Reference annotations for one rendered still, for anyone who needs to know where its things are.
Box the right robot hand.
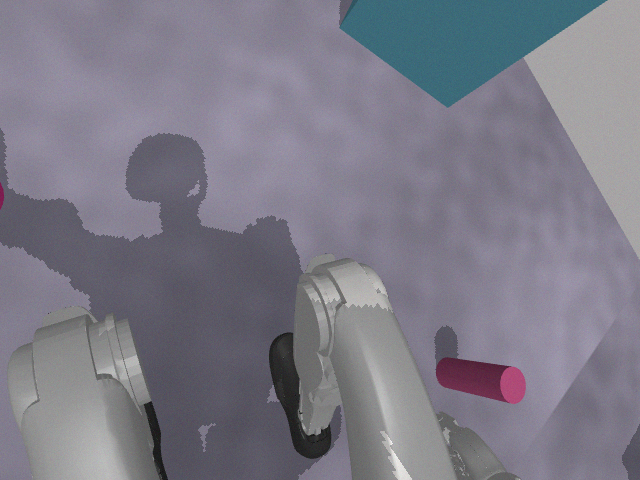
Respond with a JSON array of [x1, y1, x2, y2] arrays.
[[436, 411, 507, 480]]

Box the right robot foot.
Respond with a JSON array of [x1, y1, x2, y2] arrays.
[[269, 333, 331, 459]]

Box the left robot foot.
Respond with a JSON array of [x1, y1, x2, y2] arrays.
[[144, 402, 168, 480]]

